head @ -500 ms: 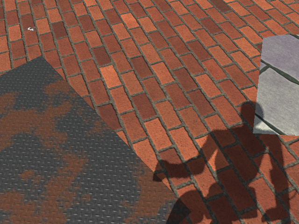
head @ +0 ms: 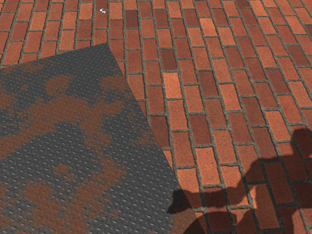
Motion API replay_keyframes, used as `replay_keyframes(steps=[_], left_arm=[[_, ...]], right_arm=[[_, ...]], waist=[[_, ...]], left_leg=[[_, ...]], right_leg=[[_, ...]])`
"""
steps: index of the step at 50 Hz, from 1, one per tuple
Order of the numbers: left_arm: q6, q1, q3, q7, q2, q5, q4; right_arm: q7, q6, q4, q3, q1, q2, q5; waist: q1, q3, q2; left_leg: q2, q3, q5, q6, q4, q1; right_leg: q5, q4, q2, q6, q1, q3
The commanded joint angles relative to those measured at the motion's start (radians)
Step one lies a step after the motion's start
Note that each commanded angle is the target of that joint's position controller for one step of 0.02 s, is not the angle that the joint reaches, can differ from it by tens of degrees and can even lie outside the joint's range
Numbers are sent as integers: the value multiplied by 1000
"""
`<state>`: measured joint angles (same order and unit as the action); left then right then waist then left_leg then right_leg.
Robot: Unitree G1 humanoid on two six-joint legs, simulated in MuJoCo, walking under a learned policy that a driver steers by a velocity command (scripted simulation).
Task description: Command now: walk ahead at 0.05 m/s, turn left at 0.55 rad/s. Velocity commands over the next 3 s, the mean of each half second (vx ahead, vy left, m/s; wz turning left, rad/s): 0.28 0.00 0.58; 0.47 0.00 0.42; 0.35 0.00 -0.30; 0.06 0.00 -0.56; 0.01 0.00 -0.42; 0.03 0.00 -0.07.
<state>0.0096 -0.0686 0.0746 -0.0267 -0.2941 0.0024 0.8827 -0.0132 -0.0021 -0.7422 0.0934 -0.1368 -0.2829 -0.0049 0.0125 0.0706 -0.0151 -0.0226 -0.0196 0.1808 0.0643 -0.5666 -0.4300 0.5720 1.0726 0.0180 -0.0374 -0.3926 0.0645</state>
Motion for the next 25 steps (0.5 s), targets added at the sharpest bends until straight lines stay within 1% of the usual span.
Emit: replay_keyframes(steps=[1,2,3,4,5,6,7,9,12,13,14,15,16,17,18,19,20,21,22,24,25], left_arm=[[7,10,25,-7,-107,0,-65],[-1,8,30,-14,-117,-7,-69],[-4,-8,31,-13,-113,-8,-68],[-2,-15,28,-11,-98,-4,-67],[1,-6,25,-8,-87,0,-69],[6,10,22,-5,-81,1,-75],[12,24,19,-1,-77,1,-80],[28,37,18,9,-80,3,-85],[54,29,21,22,-90,11,-87],[63,16,22,26,-91,14,-85],[71,-12,23,29,-88,17,-77],[78,-60,26,30,-87,19,-61],[81,-133,35,26,-107,16,-37],[82,-253,51,16,-166,3,-11],[78,-282,63,17,-246,-25,-8],[85,-210,61,18,-225,-32,-34],[87,-154,45,11,-160,-13,-59],[86,-130,35,6,-126,-2,-69],[84,-131,31,4,-119,-2,-70],[89,-171,25,1,-114,-14,-61],[91,-191,25,1,-116,-18,-56]], right_arm=[[18,-14,72,38,-25,-154,20],[27,-8,78,35,1,-148,19],[32,-4,82,35,-2,-148,13],[37,-3,84,37,-8,-149,12],[41,-5,86,39,-20,-153,15],[46,-7,88,41,-26,-161,19],[50,-9,92,43,-25,-168,19],[54,-11,96,45,-32,-178,16],[49,-9,102,44,-45,-180,18],[48,-6,105,42,-45,-176,19],[47,-3,110,39,-34,-170,22],[47,1,118,33,-18,-158,24],[47,3,128,25,-3,-131,24],[46,1,145,6,14,-62,26],[40,-13,184,-2,6,-30,39],[33,-27,199,9,22,-102,33],[26,-29,179,21,-3,-140,28],[22,-27,156,26,-33,-140,22],[17,-29,152,25,-35,-131,19],[7,-33,162,16,-8,-92,23],[4,-33,170,11,2,-76,26]], waist=[[3,-220,48],[-19,-201,70],[-30,-211,92],[-31,-214,110],[-21,-208,124],[-13,-197,140],[-9,-185,155],[-1,-171,167],[2,-160,174],[-6,-154,175],[-26,-147,169],[-57,-140,158],[-90,-139,131],[-124,-168,3],[-95,-134,-199],[-69,-49,-198],[-50,-19,-166],[-39,-16,-145],[-40,-14,-131],[-60,-11,-98],[-66,-15,-93]], left_leg=[[281,383,-414,218,207,362],[255,360,-345,202,227,282],[226,353,-226,193,251,245],[204,353,-84,187,277,233],[189,364,77,184,306,225],[184,385,198,182,330,214],[181,399,262,179,342,198],[177,418,309,171,347,174],[170,454,357,160,335,141],[164,466,375,155,326,124],[150,471,394,142,309,96],[124,466,416,121,282,47],[84,438,429,82,216,-46],[5,325,448,18,-36,-203],[-101,163,411,-3,-274,-424],[-1,186,333,-9,-421,-507],[24,188,249,-19,-477,-523],[38,173,190,-34,-505,-508],[53,163,135,-44,-521,-499],[70,132,34,-62,-557,-466],[76,120,-4,-70,-554,-459]], right_leg=[[-51,128,24,0,-274,-137],[-93,76,27,-2,-218,-139],[-135,27,18,-1,-174,-129],[-165,-46,10,0,-156,-121],[-188,-119,2,-1,-146,-117],[-203,-184,-6,-4,-135,-117],[-214,-241,-11,-6,-115,-119],[-227,-328,-22,-6,-74,-117],[-231,-428,-40,7,3,-108],[-236,-468,-44,16,38,-104],[-266,-533,-46,28,95,-98],[-318,-620,-42,41,183,-88],[-324,-679,1,63,308,-108],[-195,-754,182,115,463,-283],[74,-870,367,214,508,-621],[173,-897,420,261,428,-701],[135,-900,371,234,413,-605],[40,-899,321,195,412,-505],[-52,-906,296,173,403,-427],[-241,-922,260,164,370,-283],[-306,-925,251,167,366,-229]])
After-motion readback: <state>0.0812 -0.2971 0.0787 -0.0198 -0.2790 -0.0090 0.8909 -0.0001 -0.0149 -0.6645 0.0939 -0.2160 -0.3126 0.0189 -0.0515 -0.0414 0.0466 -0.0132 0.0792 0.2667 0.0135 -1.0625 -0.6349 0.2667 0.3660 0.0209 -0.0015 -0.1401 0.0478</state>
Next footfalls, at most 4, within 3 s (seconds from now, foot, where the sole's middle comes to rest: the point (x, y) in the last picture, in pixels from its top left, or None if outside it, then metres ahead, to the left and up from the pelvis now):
0.34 right None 0.13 -0.14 -0.77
0.80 left None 0.31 0.24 -0.77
1.32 right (111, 169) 0.70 0.19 -0.77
1.78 left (61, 174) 0.67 0.42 -0.77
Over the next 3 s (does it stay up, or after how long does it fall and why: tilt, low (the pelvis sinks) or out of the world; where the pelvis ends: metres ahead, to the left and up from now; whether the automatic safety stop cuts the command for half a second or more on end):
stays up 0.63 0.26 0.00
